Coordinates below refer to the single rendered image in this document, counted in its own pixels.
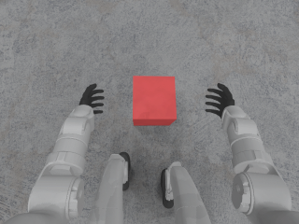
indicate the robot right hand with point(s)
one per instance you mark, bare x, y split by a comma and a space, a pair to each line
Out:
225, 99

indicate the carton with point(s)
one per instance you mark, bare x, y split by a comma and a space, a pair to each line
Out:
154, 100

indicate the robot left hand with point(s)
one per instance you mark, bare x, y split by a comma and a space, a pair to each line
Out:
87, 98

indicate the robot right foot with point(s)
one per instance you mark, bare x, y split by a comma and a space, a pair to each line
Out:
167, 203

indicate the robot right forearm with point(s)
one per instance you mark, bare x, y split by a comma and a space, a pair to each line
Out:
246, 144

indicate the left robot upper arm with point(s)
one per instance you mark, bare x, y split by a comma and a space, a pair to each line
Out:
56, 199

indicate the robot right thigh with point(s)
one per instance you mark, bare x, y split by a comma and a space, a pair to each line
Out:
188, 205

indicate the right robot upper arm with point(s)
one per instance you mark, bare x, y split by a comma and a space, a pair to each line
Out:
263, 198

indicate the robot left forearm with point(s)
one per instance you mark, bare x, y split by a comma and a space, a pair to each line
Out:
67, 157

